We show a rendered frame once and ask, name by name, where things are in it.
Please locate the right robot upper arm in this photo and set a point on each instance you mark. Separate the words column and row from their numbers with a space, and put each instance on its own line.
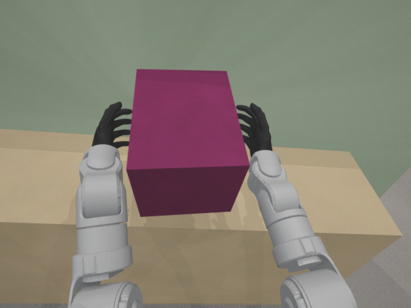
column 322, row 288

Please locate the left robot hand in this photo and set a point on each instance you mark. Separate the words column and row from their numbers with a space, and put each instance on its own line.
column 105, row 133

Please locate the pedestal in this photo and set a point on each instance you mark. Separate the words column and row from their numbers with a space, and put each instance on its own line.
column 218, row 258

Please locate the left robot upper arm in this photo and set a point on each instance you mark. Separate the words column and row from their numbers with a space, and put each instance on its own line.
column 113, row 295

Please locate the robot right forearm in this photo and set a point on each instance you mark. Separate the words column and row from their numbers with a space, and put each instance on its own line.
column 295, row 245

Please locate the right robot hand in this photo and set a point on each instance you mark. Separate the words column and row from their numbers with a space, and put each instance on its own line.
column 258, row 132

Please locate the carton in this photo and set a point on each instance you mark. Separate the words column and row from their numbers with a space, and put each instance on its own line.
column 186, row 152

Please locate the robot left forearm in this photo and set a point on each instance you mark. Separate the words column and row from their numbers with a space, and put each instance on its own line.
column 101, row 205

